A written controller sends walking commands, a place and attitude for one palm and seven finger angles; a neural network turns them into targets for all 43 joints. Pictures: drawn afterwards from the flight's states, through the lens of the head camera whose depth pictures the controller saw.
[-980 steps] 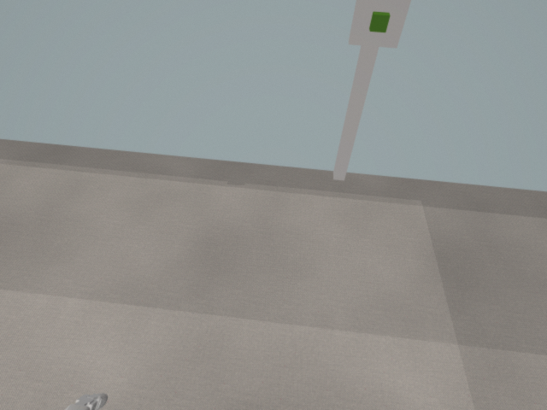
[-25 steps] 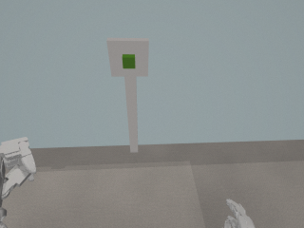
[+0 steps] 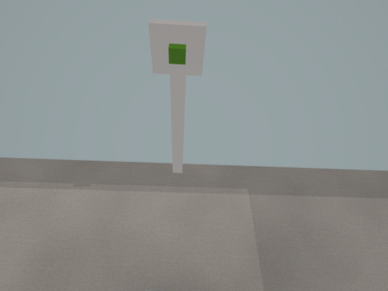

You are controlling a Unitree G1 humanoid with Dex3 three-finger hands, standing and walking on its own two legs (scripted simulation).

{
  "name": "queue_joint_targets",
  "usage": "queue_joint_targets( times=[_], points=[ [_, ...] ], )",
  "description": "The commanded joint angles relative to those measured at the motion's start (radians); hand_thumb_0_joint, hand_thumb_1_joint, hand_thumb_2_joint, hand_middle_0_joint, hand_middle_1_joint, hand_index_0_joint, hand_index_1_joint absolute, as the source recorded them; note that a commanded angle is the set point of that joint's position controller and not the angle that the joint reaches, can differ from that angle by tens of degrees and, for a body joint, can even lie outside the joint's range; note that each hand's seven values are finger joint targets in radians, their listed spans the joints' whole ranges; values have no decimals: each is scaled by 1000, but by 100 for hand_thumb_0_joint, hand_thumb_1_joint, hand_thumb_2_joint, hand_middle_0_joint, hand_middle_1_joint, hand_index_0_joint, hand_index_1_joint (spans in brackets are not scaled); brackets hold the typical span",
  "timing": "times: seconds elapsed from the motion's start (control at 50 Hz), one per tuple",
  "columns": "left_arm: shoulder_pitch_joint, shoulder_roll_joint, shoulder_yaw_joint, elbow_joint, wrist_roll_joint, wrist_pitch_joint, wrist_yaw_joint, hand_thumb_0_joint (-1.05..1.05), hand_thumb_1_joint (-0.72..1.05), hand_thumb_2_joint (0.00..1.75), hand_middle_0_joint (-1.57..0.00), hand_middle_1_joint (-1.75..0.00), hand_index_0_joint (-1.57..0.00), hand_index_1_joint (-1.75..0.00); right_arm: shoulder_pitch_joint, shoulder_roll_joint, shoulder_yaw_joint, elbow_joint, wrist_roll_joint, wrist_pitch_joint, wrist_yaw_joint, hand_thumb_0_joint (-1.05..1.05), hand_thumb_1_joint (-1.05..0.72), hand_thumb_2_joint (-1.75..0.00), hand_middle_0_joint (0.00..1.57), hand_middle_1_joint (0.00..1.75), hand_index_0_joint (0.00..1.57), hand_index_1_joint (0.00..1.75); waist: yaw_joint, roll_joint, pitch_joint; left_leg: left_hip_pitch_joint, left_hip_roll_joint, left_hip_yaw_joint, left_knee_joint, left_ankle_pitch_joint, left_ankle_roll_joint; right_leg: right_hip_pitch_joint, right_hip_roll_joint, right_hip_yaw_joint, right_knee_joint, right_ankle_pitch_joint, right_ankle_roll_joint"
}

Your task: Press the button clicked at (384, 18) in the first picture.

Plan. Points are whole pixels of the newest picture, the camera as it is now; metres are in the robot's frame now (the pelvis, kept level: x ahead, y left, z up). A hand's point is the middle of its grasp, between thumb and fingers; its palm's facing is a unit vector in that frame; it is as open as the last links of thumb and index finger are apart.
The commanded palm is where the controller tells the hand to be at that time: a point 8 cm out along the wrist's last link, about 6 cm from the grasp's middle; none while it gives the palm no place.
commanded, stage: let the arm hang, fingers relaxed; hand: left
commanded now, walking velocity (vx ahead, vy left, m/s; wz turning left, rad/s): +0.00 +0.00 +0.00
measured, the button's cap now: (177, 53) +0.80 +0.11 +0.05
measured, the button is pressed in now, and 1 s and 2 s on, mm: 0 0 0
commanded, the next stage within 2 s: stand and wait in 0.66 s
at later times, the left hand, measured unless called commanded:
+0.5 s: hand out of the picture +0.01 +0.15 -0.17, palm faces +0.03 -0.99 -0.16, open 7.3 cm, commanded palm none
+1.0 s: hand out of the picture +0.00 +0.15 -0.17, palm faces +0.03 -0.98 -0.20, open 7.4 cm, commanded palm none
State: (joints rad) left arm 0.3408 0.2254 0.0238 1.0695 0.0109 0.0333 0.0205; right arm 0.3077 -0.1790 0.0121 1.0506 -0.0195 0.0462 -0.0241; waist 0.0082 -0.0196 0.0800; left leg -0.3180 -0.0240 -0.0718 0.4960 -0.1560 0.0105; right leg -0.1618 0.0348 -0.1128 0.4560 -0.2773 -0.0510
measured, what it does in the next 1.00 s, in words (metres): stands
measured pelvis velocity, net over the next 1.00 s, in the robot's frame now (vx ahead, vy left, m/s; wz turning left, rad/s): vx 0.03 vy -0.01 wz -0.02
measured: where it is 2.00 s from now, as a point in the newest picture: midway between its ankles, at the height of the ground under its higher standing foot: outside the picture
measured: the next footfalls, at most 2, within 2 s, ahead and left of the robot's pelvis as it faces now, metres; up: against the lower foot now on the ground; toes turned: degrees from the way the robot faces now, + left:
none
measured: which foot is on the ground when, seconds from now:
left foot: down 0.00-1.00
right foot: down 0.00-1.00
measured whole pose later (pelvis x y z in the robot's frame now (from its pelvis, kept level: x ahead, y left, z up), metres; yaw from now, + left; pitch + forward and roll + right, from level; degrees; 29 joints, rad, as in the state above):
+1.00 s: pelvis +0.03 -0.01 +0.00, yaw -1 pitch -2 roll +0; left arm 0.31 0.13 0.01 1.16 0.00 0.00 0.04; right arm 0.28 -0.13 0.01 1.14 -0.01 0.01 -0.05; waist 0.00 0.02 0.07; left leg -0.22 -0.02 -0.05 0.44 -0.18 0.00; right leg -0.07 0.04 -0.09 0.41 -0.30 -0.06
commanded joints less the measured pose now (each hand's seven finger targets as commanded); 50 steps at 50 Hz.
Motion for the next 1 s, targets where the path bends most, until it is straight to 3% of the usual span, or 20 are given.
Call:
queue_joint_targets(
  times=[0.0,0.14,0.2,0.32,0.44,0.62,0.78,0.98],
  points=[
    [26,75,5,7,-4,-35,0,0,90,90,-46,-58,-46,-58,18,-105,-31,-20,3,-33,-13,0,-90,-90,20,30,20,30,-13,53,-47,74,97,-80,-111,-38,39,-33,-139,147,-156,-52,-31],
    [71,37,-4,72,-7,-33,12,0,90,90,-20,-30,-20,-30,78,-53,-24,41,3,-27,-17,0,-90,-90,20,30,20,30,-17,4,21,74,89,-62,-120,-45,37,-68,-138,137,-167,-96,-28],
    [86,20,-5,82,-6,-33,16,0,90,90,-20,-30,-20,-30,82,-34,-23,53,1,-27,-17,0,-90,-90,20,30,20,30,-17,12,46,75,83,-46,-110,-44,35,-94,-145,143,-175,-119,-30],
    [87,-5,0,82,-4,-34,21,0,90,90,-20,-30,-20,-30,84,-12,-21,65,-1,-36,-21,0,-90,-90,20,30,20,30,-10,44,55,43,93,-66,-144,-32,40,-58,-129,130,-135,-48,-21],
    [78,-22,6,72,-5,-40,23,0,90,90,-20,-30,-20,-30,82,-3,-22,70,-1,-44,-23,0,-90,-90,20,30,20,30,-6,33,37,61,87,-49,-124,44,35,-32,-139,132,-136,8,-20],
    [56,-14,9,64,-7,-43,24,0,90,90,-20,-30,-20,-30,79,-3,-23,70,1,-42,-25,0,-90,-90,20,30,20,30,-11,43,44,78,90,-36,-107,83,29,-24,-145,138,-151,43,-21],
    [55,2,11,65,-7,-46,25,0,90,90,-20,-30,-20,-30,65,-27,-26,68,4,-44,-27,0,-90,-90,20,30,20,30,-11,25,4,112,97,-34,-93,135,29,7,-143,136,-144,117,-17],
    [50,9,9,70,-7,-45,26,0,90,90,-20,-30,-20,-30,41,-36,-25,71,4,-41,-27,0,-90,-90,20,30,20,30,-12,23,26,124,100,-30,-99,124,27,-2,-143,137,-158,114,-15]
  ],
)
